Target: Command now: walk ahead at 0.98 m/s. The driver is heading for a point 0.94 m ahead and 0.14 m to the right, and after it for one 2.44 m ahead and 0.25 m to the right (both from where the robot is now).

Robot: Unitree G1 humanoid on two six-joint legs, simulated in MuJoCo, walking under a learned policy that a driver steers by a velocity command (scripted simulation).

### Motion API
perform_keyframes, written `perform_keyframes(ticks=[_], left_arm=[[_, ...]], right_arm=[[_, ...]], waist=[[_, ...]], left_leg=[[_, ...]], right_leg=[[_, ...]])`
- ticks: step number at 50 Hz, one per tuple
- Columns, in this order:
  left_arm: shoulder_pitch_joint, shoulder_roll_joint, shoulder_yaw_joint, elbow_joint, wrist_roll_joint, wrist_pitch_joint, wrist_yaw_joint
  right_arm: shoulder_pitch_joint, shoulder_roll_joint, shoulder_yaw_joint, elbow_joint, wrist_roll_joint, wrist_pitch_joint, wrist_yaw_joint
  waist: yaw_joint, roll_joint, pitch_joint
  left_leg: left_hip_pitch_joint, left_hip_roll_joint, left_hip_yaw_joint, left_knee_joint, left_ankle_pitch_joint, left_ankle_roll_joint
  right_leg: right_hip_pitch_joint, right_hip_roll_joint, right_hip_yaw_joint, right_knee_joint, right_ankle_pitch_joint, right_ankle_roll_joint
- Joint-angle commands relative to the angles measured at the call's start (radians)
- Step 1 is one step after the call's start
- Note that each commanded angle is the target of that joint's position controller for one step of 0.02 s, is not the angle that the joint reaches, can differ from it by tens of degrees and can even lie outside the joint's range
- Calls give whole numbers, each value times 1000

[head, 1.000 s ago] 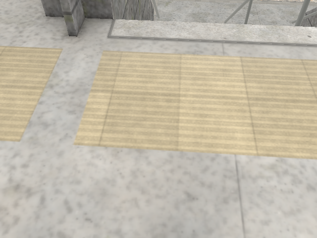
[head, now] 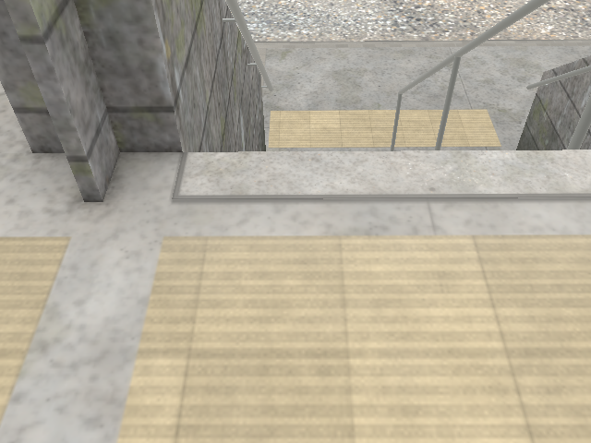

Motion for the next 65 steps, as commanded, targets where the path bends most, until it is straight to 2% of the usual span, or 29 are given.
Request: perform_keyframes(ticks=[1, 7, 10, 11, 12, 13, 14, 15, 16, 20, 24, 29, 33, 35, 36, 37, 38, 39, 41, 46, 51, 56, 57, 58, 59, 60, 61, 63, 65], left_arm=[[-94, 28, -2, -67, -4, -20, -15], [-219, 69, 14, -145, -28, -39, -66], [230, 196, 73, -53, -46, -15, -41], [455, 291, 92, 6, -28, 2, -21], [487, 296, 98, 27, -10, -10, -38], [470, 175, 75, 49, 2, -13, -36], [405, 122, 61, 47, 12, -16, -33], [326, 110, 55, 47, 22, -25, -44], [261, 79, 46, 46, 29, -35, -51], [210, 52, 33, 78, 0, -36, -53], [292, 92, 37, 101, 4, -39, -26], [429, 128, 35, 142, -17, -34, -3], [432, 178, 47, 155, 5, 6, 6], [401, 199, 53, 158, 43, 34, 7], [340, 179, 41, 131, 49, 41, 9], [545, -34, -8, 114, 28, 14, -13], [539, 5, -9, 137, -34, -20, -16], [356, 117, 26, 79, -79, -27, -7], [206, 111, 33, 33, -46, -23, 12], [296, 47, 54, 19, -31, 78, 15], [162, 49, 55, -48, 5, 62, -25], [303, 174, 112, -65, 9, 70, -78], [467, 223, 138, -33, 1, 71, -70], [446, 248, 145, -32, -14, 73, -38], [331, 290, 131, -91, 22, 63, -27], [298, 293, 113, -158, 58, 55, -38], [196, 276, 118, -206, 48, 57, -44], [105, 180, 90, -217, -4, 65, -33], [120, 147, 74, -211, 3, 82, -15]], right_arm=[[-63, -134, -12, -88, 15, -32, -23], [19, -195, -21, -69, 2, 20, -38], [-61, -225, -27, -85, -47, 56, -37], [-58, -154, -4, -129, -60, 47, -37], [120, 33, 41, -116, 4, 4, -8], [12, -114, 12, -127, 50, -30, -8], [-159, -160, 0, -184, 79, -41, -9], [-245, -132, 10, -220, 59, -45, -15], [-269, -116, 4, -228, 36, -38, -17], [-220, -63, 10, -227, 23, 22, -15], [-426, -92, 11, -298, -3, 16, -22], [-627, -83, 16, -365, 21, -11, 14], [-613, -143, -13, -401, 31, -16, 36], [-346, -221, -53, -352, 47, 1, 16], [-85, -258, -68, -287, 42, 15, -2], [17, -358, -94, -259, -7, 7, -1], [59, -268, -78, -240, -14, -1, 6], [-14, -202, -63, -228, -9, -6, 1], [-203, -150, -47, -232, -32, -17, 8], [-380, -122, -42, -205, -16, -34, -1], [-379, -200, -53, -222, -20, 7, -72], [-414, -251, -58, -267, 7, 80, -97], [-466, -244, -59, -284, 19, 91, -90], [-438, -172, -42, -283, 11, 91, -70], [-299, -68, -14, -288, -55, 85, -48], [-168, -136, -20, -278, -27, 68, -26], [-199, -206, -37, -314, 16, 66, -30], [-368, -224, -46, -325, -3, 101, -58], [-376, -186, -53, -329, 3, 130, -67]], waist=[[30, 23, 170], [27, 87, 175], [285, 209, -110], [317, 44, -296], [181, -377, -490], [227, -252, -391], [221, -158, -204], [174, 46, -99], [119, 89, -50], [10, 15, 81], [69, 27, 168], [139, 25, 206], [77, -50, 133], [-83, -137, -44], [-213, -122, -182], [-68, 248, -399], [-102, 312, -514], [-108, 269, -283], [-23, 29, -27], [134, 144, 86], [90, 77, 47], [175, 132, -70], [262, 94, -123], [222, -110, -47], [55, -311, -35], [37, -229, -316], [25, -99, -360], [33, 132, -166], [19, 93, -91]], left_leg=[[-262, 225, -123, -257, 165, 139], [169, 325, -83, -142, 650, 106], [133, 306, -36, 425, 1184, 62], [-184, 237, -44, 814, 804, 55], [-581, 10, -172, 1195, -112, 3], [-698, 76, -258, 1229, -117, 63], [-756, 119, -219, 1229, -92, 79], [-724, 160, -202, 1158, -43, 81], [-674, 200, -200, 1079, 8, 77], [-647, 280, -170, 950, 49, 28], [-742, 277, -107, 659, 334, -26], [-602, 193, -38, 281, 573, -17], [-564, 98, 6, 203, 384, 29], [-279, 49, 15, 268, 243, 76], [99, 149, -91, 330, 186, 94], [579, 445, -648, 266, -293, 265], [621, 491, -965, 14, -590, 239], [464, 465, -809, -37, -505, 155], [51, 421, -468, -43, 110, 117], [-274, 316, -4, -84, 724, 70], [-205, 240, 184, -17, 746, 55], [-53, 309, 180, 349, 1032, 10], [-118, 287, 170, 583, 920, -23], [-274, 152, 170, 867, 205, -83], [-576, -37, 57, 1210, -414, -128], [-542, -27, -194, 1340, -434, -128], [-603, 5, -237, 1328, -348, -108], [-625, 90, -215, 1166, -184, -98], [-523, 112, -187, 1026, -164, -107]], right_leg=[[179, 26, -53, -260, 234, 14], [195, 138, -105, -544, 81, -27], [703, 203, -127, -465, -90, -105], [1102, -13, 166, -392, -277, -136], [1435, -220, 782, -654, -772, -332], [1389, -175, 856, -796, -855, -255], [1237, -149, 647, -779, -687, -212], [1037, -114, 524, -803, -497, -194], [888, -71, 420, -813, -403, -187], [626, -14, 234, -911, -338, -188], [600, 32, 88, -958, -133, -168], [727, 17, -3, -1021, -54, -128], [1029, -54, -23, -852, 478, -93], [1055, -61, -21, -512, 874, -74], [798, -32, -23, -179, 705, -51], [306, 172, 23, 297, -77, 0], [198, 205, 168, 422, -462, -33], [103, 151, 134, 456, -417, -53], [175, 73, 104, 370, -307, -30], [321, 19, 43, 148, -261, 31], [367, 106, -112, -281, 143, 45], [555, 232, -200, -358, -19, -40], [727, 243, -169, -445, 24, -85], [799, 196, -49, -568, 369, -129], [904, 24, 369, -501, 883, -263], [979, -146, 633, -556, 932, -397], [984, -181, 718, -650, 477, -409], [717, -88, 558, -688, 46, -290], [556, 0, 429, -694, -10, -236]])
Keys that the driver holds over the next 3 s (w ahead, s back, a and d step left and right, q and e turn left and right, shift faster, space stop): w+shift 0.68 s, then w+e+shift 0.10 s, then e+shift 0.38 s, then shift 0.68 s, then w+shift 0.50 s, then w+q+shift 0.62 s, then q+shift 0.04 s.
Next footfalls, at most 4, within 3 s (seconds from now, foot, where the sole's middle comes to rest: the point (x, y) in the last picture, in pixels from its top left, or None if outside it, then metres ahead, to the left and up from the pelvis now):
0.20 right None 0.44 -0.13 -0.78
0.72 left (254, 310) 0.92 0.09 -0.78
1.16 right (319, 233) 1.19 -0.11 -0.78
1.68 left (239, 230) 1.22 0.13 -0.78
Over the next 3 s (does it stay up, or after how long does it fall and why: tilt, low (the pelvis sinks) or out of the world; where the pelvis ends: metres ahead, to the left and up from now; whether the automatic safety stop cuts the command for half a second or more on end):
stays up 1.68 -0.25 -0.24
